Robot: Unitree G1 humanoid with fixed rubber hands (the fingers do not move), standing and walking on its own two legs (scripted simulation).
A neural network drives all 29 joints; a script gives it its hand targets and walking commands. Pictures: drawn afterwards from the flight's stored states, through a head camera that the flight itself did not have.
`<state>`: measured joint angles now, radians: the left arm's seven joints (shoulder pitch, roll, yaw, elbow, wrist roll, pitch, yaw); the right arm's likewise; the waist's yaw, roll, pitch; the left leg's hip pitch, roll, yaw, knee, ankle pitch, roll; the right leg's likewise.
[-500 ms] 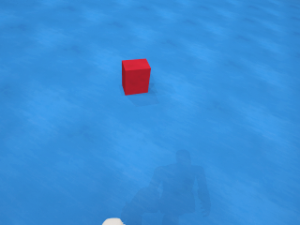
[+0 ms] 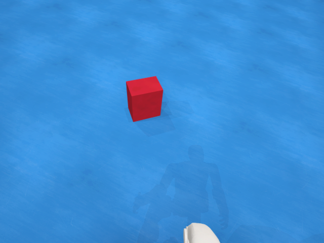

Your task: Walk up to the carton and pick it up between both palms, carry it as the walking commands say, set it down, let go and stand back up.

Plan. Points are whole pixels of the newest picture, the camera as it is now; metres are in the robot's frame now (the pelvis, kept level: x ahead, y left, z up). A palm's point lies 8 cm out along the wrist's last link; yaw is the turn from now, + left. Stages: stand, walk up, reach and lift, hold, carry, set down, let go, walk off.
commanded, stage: walk up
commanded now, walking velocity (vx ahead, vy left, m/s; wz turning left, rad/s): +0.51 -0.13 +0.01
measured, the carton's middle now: (144, 99) +1.14 +0.03 -0.64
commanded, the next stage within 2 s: none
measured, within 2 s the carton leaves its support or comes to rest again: neither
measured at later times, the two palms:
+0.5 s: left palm (103, 199) +0.25 +0.16 -0.12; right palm (259, 179) +0.31 -0.36 -0.15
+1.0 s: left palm (81, 133) +0.50 +0.27 -0.16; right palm (216, 123) +0.52 -0.24 -0.12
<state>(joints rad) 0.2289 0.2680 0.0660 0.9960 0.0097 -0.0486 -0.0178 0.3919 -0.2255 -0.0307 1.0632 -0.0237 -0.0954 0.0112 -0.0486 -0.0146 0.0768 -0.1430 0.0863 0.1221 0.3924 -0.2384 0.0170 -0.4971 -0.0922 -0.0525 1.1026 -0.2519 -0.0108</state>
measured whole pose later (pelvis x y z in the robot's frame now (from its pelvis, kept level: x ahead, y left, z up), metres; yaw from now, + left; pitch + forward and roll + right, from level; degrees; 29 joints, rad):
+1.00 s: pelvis +0.49 +0.02 -0.01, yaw +0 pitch -2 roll -3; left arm 0.30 0.24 0.08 1.00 0.01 -0.05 -0.01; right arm 0.23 -0.22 -0.05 1.04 -0.03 -0.08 0.02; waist -0.01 -0.02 0.08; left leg -0.26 0.10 0.14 0.49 -0.20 0.03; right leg -0.38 -0.10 -0.05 1.17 -0.32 -0.01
